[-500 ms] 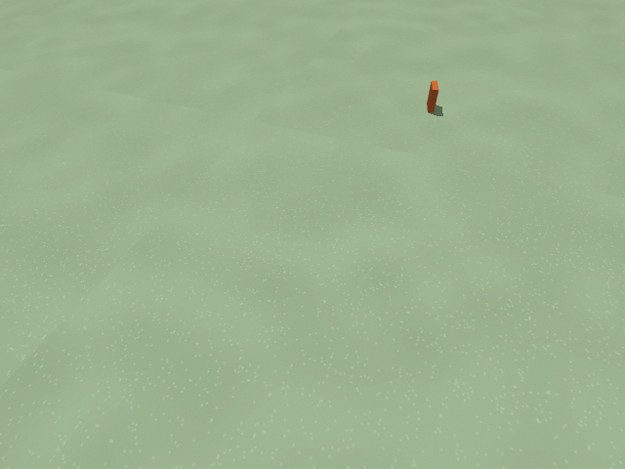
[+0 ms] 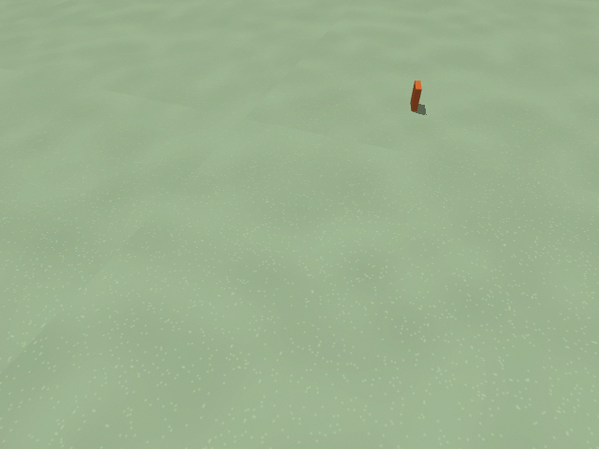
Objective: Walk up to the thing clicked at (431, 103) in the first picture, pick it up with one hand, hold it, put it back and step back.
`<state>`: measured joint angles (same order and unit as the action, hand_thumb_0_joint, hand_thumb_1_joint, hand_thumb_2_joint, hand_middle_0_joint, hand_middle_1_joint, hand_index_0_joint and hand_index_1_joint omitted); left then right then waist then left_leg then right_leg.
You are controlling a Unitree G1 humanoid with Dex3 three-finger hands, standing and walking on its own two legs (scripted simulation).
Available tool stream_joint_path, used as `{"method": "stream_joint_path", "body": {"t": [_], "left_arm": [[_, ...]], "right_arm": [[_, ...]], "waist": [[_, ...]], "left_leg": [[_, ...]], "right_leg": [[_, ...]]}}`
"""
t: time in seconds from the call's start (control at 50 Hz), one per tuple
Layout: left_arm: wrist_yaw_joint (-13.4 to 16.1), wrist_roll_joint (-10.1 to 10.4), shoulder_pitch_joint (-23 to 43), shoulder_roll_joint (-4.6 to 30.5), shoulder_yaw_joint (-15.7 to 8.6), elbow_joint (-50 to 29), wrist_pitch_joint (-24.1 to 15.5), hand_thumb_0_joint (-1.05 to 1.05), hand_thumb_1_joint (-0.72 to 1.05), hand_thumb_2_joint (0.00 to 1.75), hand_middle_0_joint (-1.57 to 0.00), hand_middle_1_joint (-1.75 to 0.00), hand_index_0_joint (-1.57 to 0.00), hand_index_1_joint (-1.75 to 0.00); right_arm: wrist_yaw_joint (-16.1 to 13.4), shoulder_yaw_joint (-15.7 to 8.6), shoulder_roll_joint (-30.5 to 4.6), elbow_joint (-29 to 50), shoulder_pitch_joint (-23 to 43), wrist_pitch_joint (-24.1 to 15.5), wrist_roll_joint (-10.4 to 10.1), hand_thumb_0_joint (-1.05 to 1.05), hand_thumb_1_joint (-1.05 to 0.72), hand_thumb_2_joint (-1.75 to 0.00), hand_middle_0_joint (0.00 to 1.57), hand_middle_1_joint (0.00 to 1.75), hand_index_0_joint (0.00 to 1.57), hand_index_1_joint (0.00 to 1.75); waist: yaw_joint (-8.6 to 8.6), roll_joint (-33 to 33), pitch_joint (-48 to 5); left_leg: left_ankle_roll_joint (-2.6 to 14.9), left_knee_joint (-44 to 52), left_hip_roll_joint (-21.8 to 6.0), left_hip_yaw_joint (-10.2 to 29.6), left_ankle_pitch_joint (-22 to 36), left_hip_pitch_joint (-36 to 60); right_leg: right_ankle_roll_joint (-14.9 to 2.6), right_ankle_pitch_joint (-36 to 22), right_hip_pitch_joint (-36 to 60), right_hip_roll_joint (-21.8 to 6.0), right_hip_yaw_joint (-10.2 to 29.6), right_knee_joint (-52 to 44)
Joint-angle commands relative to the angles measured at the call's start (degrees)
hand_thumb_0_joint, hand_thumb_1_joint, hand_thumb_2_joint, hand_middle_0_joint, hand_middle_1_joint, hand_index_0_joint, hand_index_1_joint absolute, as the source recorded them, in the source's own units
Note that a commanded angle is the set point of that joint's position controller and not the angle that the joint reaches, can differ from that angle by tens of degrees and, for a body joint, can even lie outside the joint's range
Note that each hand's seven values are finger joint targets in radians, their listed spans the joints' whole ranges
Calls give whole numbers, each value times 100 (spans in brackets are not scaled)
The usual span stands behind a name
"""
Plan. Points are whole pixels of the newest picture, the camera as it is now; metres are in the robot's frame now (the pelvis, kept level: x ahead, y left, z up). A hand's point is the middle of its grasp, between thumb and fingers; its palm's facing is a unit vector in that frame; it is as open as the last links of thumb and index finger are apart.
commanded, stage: stand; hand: left
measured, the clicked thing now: (415, 96) +2.27 -0.67 -0.71
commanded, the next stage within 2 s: walk up in 0.62 s
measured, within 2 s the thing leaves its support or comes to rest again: neither
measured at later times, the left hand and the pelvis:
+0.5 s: hand out of the picture +0.08 +0.25 -0.16, palm faces -0.03 -0.94 -0.35, open 7.4 cm; pelvis +0.00 +0.00 +0.00, yaw +0 degrees
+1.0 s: hand (195, 400) +0.25 +0.20 -0.13, palm faces -0.12 -0.88 -0.46, open 7.4 cm; pelvis +0.10 -0.10 -0.04, yaw -10 degrees
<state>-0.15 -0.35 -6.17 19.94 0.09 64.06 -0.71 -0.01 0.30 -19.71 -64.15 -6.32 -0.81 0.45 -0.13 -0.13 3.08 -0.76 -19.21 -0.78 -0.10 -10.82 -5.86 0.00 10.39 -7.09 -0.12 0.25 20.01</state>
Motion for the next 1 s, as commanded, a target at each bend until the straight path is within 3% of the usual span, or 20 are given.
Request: {"method": "stream_joint_path", "body": {"t": [0.0,0.58,0.6,0.62,0.64,0.66,0.68,0.7,0.74,0.78,0.82,0.84,0.9,0.92,0.94,0.96,0.98], "left_arm": [[54,-7,220,1180,-224,-343,-105,0,90,90,-20,-30,-20,-30],[64,-16,191,1233,-206,-356,-121,0,90,90,-20,-30,-20,-30],[-236,-183,20,1909,-732,-908,-151,0,90,90,-20,-30,-20,-30],[-370,-197,465,1762,-712,-983,-93,0,90,90,-20,-30,-20,-30],[-445,-201,1003,1514,-670,-1232,-67,0,90,90,-20,-30,-20,-30],[-496,-259,1441,1469,-662,-1429,-72,0,90,90,-20,-30,-20,-30],[-525,-245,1435,1556,-680,-1495,-118,0,90,90,-20,-30,-20,-30],[-568,-229,1288,1637,-715,-1460,-154,0,90,90,-20,-30,-20,-30],[-703,-158,518,1647,-739,-1258,-149,0,90,90,-20,-30,-20,-30],[-845,-109,-28,1602,-779,-1132,-44,0,90,90,-20,-30,-20,-30],[-897,-98,104,1535,-791,-1201,-6,0,90,90,-20,-30,-20,-30],[-901,-95,211,1524,-794,-1248,-16,0,90,90,-20,-30,-20,-30],[-848,-118,-153,1594,-829,-1087,-68,0,90,90,-20,-30,-20,-30],[-785,-138,-621,1576,-859,-935,-101,0,90,90,-20,-30,-20,-30],[-673,-173,-1413,1849,-979,-652,-182,0,90,90,-20,-30,-20,-30],[-532,-213,-2159,2361,-1157,-485,-264,0,90,90,-20,-30,-20,-30],[-455,-184,-2052,2672,-1190,-663,-304,0,90,90,-20,-30,-20,-30]], "right_arm": [[-51,-248,-1218,343,265,-104,-6,0,-90,-90,20,30,20,30],[-53,-246,-1240,308,149,-95,13,0,-90,-90,20,30,20,30],[59,-783,-2058,789,-266,-305,186,0,-90,-90,20,30,20,30],[98,-875,-2130,693,-391,-354,220,0,-90,-90,20,30,20,30],[92,-974,-2318,646,-713,-393,235,0,-90,-90,20,30,20,30],[83,-1025,-2382,688,-821,-436,204,0,-90,-90,20,30,20,30],[77,-1032,-2426,817,-674,-482,178,0,-90,-90,20,30,20,30],[60,-1040,-2390,907,-460,-521,188,0,-90,-90,20,30,20,30],[79,-992,-2155,1048,-130,-588,226,0,-90,-90,20,30,20,30],[137,-996,-2169,1229,383,-603,269,0,-90,-90,20,30,20,30],[179,-1015,-2207,1273,523,-612,289,0,-90,-90,20,30,20,30],[208,-1017,-2221,1257,438,-603,298,0,-90,-90,20,30,20,30],[227,-978,-2196,1201,463,-542,280,0,-90,-90,20,30,20,30],[222,-958,-2174,1199,525,-497,247,0,-90,-90,20,30,20,30],[219,-867,-1936,1195,444,-454,255,0,-90,-90,20,30,20,30],[248,-653,-1380,1361,334,-444,235,0,-90,-90,20,30,20,30],[289,-472,-1068,1614,327,-452,127,0,-90,-90,20,30,20,30]], "waist": [[29,-16,-405],[11,39,-415],[-127,102,-1255],[-322,-114,-726],[-610,-980,-311],[-751,-1072,79],[-653,-651,257],[-479,-462,259],[-62,-447,-170],[255,-858,-171],[268,-1074,43],[190,-1076,99],[334,-695,179],[627,-345,9],[997,668,-399],[1345,2329,-578],[1161,2832,-141]], "left_leg": [[203,325,-653,490,545,25],[200,343,-669,492,718,38],[615,-238,-806,526,-2287,685],[750,-43,-1016,827,-3308,1042],[1072,763,-1702,1693,-4034,1446],[1397,1398,-2548,2377,-4028,1204],[1506,1472,-2820,2505,-3386,964],[1492,1525,-2815,2409,-3161,791],[1265,1475,-2230,1489,-3015,876],[1053,1442,-1832,539,-2857,181],[889,1368,-1616,-27,-2727,-554],[880,1271,-1580,-181,-2657,-625],[863,549,-1502,-574,-2695,-1059],[816,-217,-1393,-794,-2459,-1228],[706,-2009,-1014,-1031,-1600,-1596],[527,-4198,-296,-1261,-1985,-2907],[241,-5275,61,-700,-2392,-4218]], "right_leg": [[-161,-638,23,-690,544,-342],[-156,-792,102,-722,539,-376],[-364,2048,-597,-480,809,221],[-304,2695,-2088,-347,624,668],[-170,2148,-3380,-189,149,1870],[-127,1615,-4042,-336,175,2909],[-115,1484,-4060,-572,584,3147],[-116,1399,-3817,-782,803,3239],[-53,1204,-3326,-826,550,3212],[52,980,-2562,-751,78,3029],[76,744,-1850,-810,-104,2613],[55,679,-1663,-801,-219,2259],[15,421,-890,-589,-681,1893],[-63,177,-283,-402,-887,1457],[-113,598,645,-127,-805,1346],[-365,2026,1507,-401,234,555],[-659,3939,1197,-1489,2773,-756]]}}
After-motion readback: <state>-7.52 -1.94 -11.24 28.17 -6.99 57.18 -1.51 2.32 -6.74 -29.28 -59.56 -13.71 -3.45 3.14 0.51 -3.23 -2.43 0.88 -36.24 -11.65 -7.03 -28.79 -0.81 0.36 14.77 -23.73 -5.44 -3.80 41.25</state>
